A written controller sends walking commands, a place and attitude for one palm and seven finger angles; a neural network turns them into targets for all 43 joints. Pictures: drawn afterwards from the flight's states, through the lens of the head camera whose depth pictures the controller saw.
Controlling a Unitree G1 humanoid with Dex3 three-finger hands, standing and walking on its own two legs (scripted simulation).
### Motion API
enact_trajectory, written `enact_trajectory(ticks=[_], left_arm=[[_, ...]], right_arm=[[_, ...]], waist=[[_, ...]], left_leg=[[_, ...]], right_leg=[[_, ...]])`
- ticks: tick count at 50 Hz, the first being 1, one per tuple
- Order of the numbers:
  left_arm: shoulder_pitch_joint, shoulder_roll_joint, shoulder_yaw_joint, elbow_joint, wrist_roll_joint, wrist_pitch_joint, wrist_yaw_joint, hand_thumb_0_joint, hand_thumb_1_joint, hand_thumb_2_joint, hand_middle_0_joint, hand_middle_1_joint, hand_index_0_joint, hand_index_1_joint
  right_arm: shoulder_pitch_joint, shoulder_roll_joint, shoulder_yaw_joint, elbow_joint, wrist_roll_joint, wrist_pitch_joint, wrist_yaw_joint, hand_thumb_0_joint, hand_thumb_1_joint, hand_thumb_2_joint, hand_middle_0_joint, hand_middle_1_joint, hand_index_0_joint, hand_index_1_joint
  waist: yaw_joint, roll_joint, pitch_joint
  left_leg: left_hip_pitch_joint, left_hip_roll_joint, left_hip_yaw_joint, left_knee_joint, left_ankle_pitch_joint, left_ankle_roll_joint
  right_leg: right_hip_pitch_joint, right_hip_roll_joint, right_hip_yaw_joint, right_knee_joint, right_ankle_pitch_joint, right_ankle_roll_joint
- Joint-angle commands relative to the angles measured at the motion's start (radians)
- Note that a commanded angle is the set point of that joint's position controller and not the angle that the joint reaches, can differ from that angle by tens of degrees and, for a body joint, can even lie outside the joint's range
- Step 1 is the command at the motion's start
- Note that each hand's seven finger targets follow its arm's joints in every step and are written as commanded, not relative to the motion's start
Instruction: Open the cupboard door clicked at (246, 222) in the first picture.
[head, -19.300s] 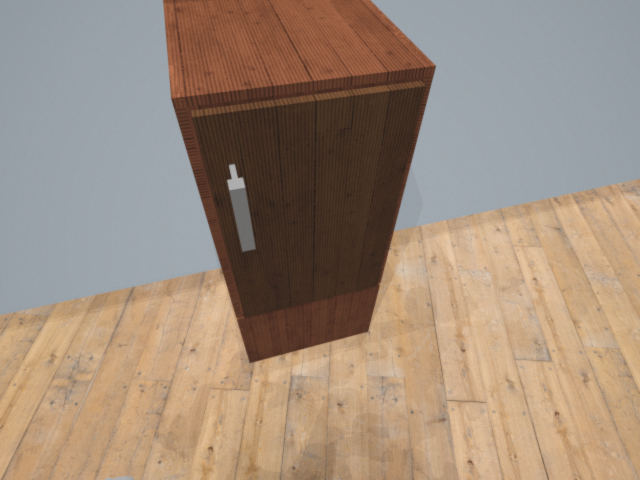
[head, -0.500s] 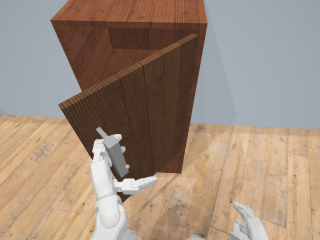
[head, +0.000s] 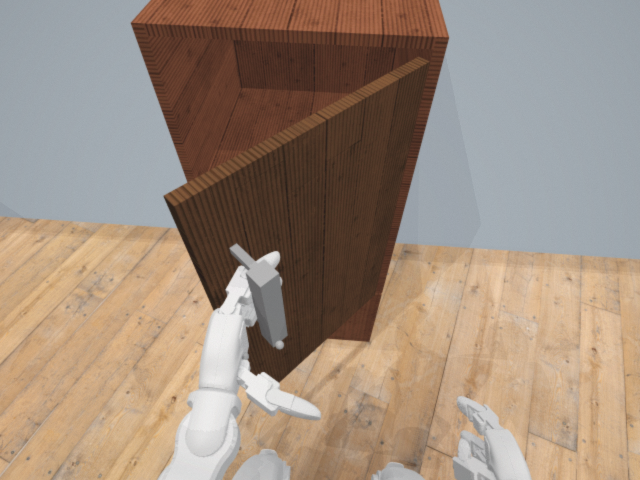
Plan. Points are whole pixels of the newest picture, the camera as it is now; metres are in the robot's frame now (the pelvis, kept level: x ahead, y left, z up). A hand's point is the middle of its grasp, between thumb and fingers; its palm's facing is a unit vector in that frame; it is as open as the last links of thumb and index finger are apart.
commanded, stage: slide the hand sideways off the handle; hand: left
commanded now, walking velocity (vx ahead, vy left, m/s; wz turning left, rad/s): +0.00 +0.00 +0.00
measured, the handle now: (258, 296) +0.32 +0.10 +0.06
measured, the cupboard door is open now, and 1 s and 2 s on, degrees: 48 48 48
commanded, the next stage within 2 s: draw the hand back to the body in 1.06 s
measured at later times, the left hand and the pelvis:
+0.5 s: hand (253, 377) +0.23 +0.09 +0.06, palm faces -0.08 -1.00 +0.00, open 16.2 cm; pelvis +0.01 +0.01 -0.01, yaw -1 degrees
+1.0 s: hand (192, 408) +0.19 +0.15 +0.05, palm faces +0.00 -1.00 -0.03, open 16.1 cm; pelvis +0.01 -0.01 -0.02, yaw -1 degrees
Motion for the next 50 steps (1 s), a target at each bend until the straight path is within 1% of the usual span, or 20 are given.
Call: enact_trajectory(ticks=[1,3,5,7,10,13,14,15,16,18,24,25,28,32,35,38,39,44,49,50], left_arm=[[-0.134,-0.074,-0.055,-0.283,-0.150,-0.061,-0.207,0.000,-0.500,0.300,-0.150,-0.300,-0.150,-0.300],[-0.087,-0.063,-0.006,-0.296,-0.168,-0.039,-0.165,0.000,-0.500,0.300,-0.150,-0.300,-0.150,-0.300],[-0.045,-0.025,0.032,-0.313,-0.138,-0.033,-0.112,0.000,-0.500,0.300,-0.150,-0.300,-0.150,-0.300],[-0.007,-0.035,0.006,-0.346,-0.096,-0.037,-0.079,0.000,-0.500,0.300,-0.150,-0.300,-0.150,-0.300],[0.034,0.004,0.020,-0.363,-0.060,-0.047,-0.066,0.000,-0.500,0.300,-0.150,-0.300,-0.150,-0.300],[0.070,0.011,0.028,-0.395,-0.057,-0.053,-0.077,0.000,-0.500,0.300,-0.150,-0.300,-0.150,-0.300],[0.078,0.008,0.023,-0.413,-0.061,-0.052,-0.081,0.000,-0.500,0.300,-0.150,-0.300,-0.150,-0.300],[0.075,0.008,0.021,-0.424,-0.069,-0.050,-0.087,0.000,-0.500,0.300,-0.150,-0.300,-0.150,-0.300],[0.096,0.023,0.040,-0.436,-0.076,-0.051,-0.092,0.000,-0.500,0.300,-0.150,-0.300,-0.150,-0.300],[0.138,0.033,0.058,-0.461,-0.094,-0.053,-0.106,0.000,-0.500,0.300,-0.150,-0.300,-0.150,-0.300],[0.250,0.068,0.113,-0.497,-0.134,-0.055,-0.147,0.000,-0.500,0.300,-0.150,-0.300,-0.150,-0.300],[0.280,0.089,0.140,-0.500,-0.140,-0.057,-0.153,0.000,-0.500,0.300,-0.150,-0.300,-0.150,-0.300],[0.288,0.092,0.149,-0.506,-0.154,-0.066,-0.178,0.000,-0.500,0.300,-0.150,-0.300,-0.150,-0.300],[0.366,0.123,0.203,-0.522,-0.186,-0.077,-0.212,0.000,-0.500,0.300,-0.150,-0.300,-0.150,-0.300],[0.415,0.149,0.254,-0.501,-0.214,-0.070,-0.239,0.000,-0.500,0.300,-0.150,-0.300,-0.150,-0.300],[0.408,0.163,0.274,-0.532,-0.232,-0.084,-0.266,0.000,-0.500,0.300,-0.150,-0.300,-0.150,-0.300],[0.441,0.165,0.292,-0.528,-0.246,-0.086,-0.274,0.000,-0.500,0.300,-0.150,-0.300,-0.150,-0.300],[0.468,0.191,0.339,-0.522,-0.283,-0.097,-0.319,0.000,-0.500,0.300,-0.150,-0.300,-0.150,-0.300],[0.476,0.209,0.343,-0.538,-0.309,-0.117,-0.385,0.000,-0.500,0.300,-0.150,-0.300,-0.150,-0.300],[0.481,0.219,0.346,-0.542,-0.314,-0.119,-0.398,0.000,-0.500,0.300,-0.150,-0.300,-0.150,-0.300]], right_arm=[[-0.063,-0.118,-0.035,-0.212,0.040,-0.073,-0.026,0.000,-0.900,-0.900,0.200,0.300,0.200,0.300],[-0.063,-0.124,-0.037,-0.227,0.040,-0.078,-0.026,0.000,-0.900,-0.900,0.200,0.300,0.200,0.300],[-0.061,-0.125,-0.038,-0.235,0.035,-0.079,-0.017,0.000,-0.900,-0.900,0.200,0.300,0.200,0.300],[-0.047,-0.122,-0.040,-0.253,0.026,-0.075,-0.005,0.000,-0.900,-0.900,0.200,0.300,0.200,0.300],[-0.041,-0.126,-0.045,-0.265,0.020,-0.069,0.000,0.000,-0.900,-0.900,0.200,0.300,0.200,0.300],[-0.040,-0.122,-0.044,-0.276,0.022,-0.059,0.001,0.000,-0.900,-0.900,0.200,0.300,0.200,0.300],[-0.045,-0.122,-0.043,-0.283,0.024,-0.059,0.000,0.000,-0.900,-0.900,0.200,0.300,0.200,0.300],[-0.038,-0.125,-0.043,-0.284,0.024,-0.059,-0.004,0.000,-0.900,-0.900,0.200,0.300,0.200,0.300],[-0.038,-0.124,-0.044,-0.286,0.025,-0.061,-0.006,0.000,-0.900,-0.900,0.200,0.300,0.200,0.300],[-0.030,-0.125,-0.045,-0.287,0.027,-0.062,-0.011,0.000,-0.900,-0.900,0.200,0.300,0.200,0.300],[-0.020,-0.124,-0.046,-0.289,0.029,-0.070,-0.016,0.000,-0.900,-0.900,0.200,0.300,0.200,0.300],[-0.023,-0.125,-0.047,-0.290,0.031,-0.072,-0.019,0.000,-0.900,-0.900,0.200,0.300,0.200,0.300],[-0.018,-0.127,-0.049,-0.289,0.031,-0.076,-0.023,0.000,-0.900,-0.900,0.200,0.300,0.200,0.300],[-0.013,-0.124,-0.057,-0.289,0.036,-0.079,-0.028,0.000,-0.900,-0.900,0.200,0.300,0.200,0.300],[-0.019,-0.124,-0.063,-0.286,0.042,-0.073,-0.035,0.000,-0.900,-0.900,0.200,0.300,0.200,0.300],[-0.022,-0.123,-0.066,-0.284,0.045,-0.075,-0.042,0.000,-0.900,-0.900,0.200,0.300,0.200,0.300],[-0.023,-0.120,-0.069,-0.284,0.046,-0.074,-0.044,0.000,-0.900,-0.900,0.200,0.300,0.200,0.300],[-0.027,-0.123,-0.076,-0.278,0.053,-0.074,-0.055,0.000,-0.900,-0.900,0.200,0.300,0.200,0.300],[-0.023,-0.131,-0.081,-0.271,0.057,-0.081,-0.064,0.000,-0.900,-0.900,0.200,0.300,0.200,0.300],[-0.029,-0.132,-0.080,-0.274,0.058,-0.083,-0.066,0.000,-0.900,-0.900,0.200,0.300,0.200,0.300]], waist=[[-0.038,-0.049,-0.187],[-0.019,-0.079,-0.176],[-0.002,-0.040,-0.175],[-0.008,-0.047,-0.185],[-0.006,-0.058,-0.175],[-0.004,-0.035,-0.164],[-0.005,-0.022,-0.153],[-0.015,-0.053,-0.166],[-0.006,-0.039,-0.168],[-0.006,-0.052,-0.186],[-0.005,-0.045,-0.174],[0.004,-0.028,-0.176],[-0.009,-0.036,-0.156],[0.007,-0.031,-0.196],[0.009,-0.077,-0.185],[0.008,-0.037,-0.182],[0.017,-0.038,-0.188],[0.013,-0.054,-0.185],[-0.001,-0.050,-0.191],[0.001,-0.032,-0.185]], left_leg=[[0.164,-0.024,0.008,-0.184,0.095,0.036],[0.151,-0.023,-0.002,-0.197,0.082,0.029],[0.140,-0.025,0.000,-0.194,0.095,0.025],[0.137,-0.022,0.002,-0.183,0.111,0.026],[0.109,-0.020,0.005,-0.169,0.095,0.029],[0.105,-0.022,0.013,-0.169,0.076,0.027],[0.104,-0.021,0.015,-0.168,0.066,0.027],[0.102,-0.020,0.008,-0.166,0.070,0.030],[0.098,-0.021,0.012,-0.164,0.073,0.028],[0.105,-0.021,0.014,-0.155,0.097,0.029],[0.084,-0.025,0.021,-0.129,0.140,0.028],[0.077,-0.027,0.022,-0.126,0.148,0.028],[0.061,-0.028,0.024,-0.109,0.134,0.028],[0.050,-0.032,0.031,-0.088,0.166,0.027],[0.019,-0.034,0.033,-0.075,0.171,0.029],[0.021,-0.035,0.035,-0.065,0.173,0.027],[0.016,-0.037,0.037,-0.062,0.174,0.026],[-0.005,-0.036,0.033,-0.041,0.175,0.024],[-0.014,-0.034,0.025,-0.027,0.172,0.027],[-0.023,-0.036,0.026,-0.023,0.169,0.029]], right_leg=[[0.107,0.036,0.012,-0.201,0.148,-0.027],[0.103,0.039,-0.003,-0.191,0.120,-0.026],[0.098,0.038,-0.005,-0.167,0.125,-0.030],[0.082,0.035,-0.006,-0.150,0.139,-0.031],[0.073,0.036,0.005,-0.144,0.123,-0.032],[0.062,0.037,0.007,-0.141,0.107,-0.034],[0.053,0.039,0.007,-0.143,0.099,-0.033],[0.064,0.040,0.007,-0.144,0.104,-0.031],[0.069,0.040,0.010,-0.142,0.107,-0.031],[0.079,0.043,0.009,-0.140,0.135,-0.030],[0.090,0.046,0.011,-0.129,0.198,-0.024],[0.098,0.047,0.012,-0.124,0.203,-0.027],[0.071,0.047,0.014,-0.121,0.195,-0.021],[0.102,0.047,0.028,-0.113,0.236,-0.021],[0.125,0.047,0.040,-0.123,0.251,-0.016],[0.112,0.045,0.047,-0.117,0.253,-0.014],[0.120,0.044,0.052,-0.118,0.259,-0.013],[0.118,0.042,0.066,-0.117,0.267,-0.006],[0.099,0.040,0.070,-0.112,0.266,0.000],[0.098,0.041,0.074,-0.112,0.245,-0.004]])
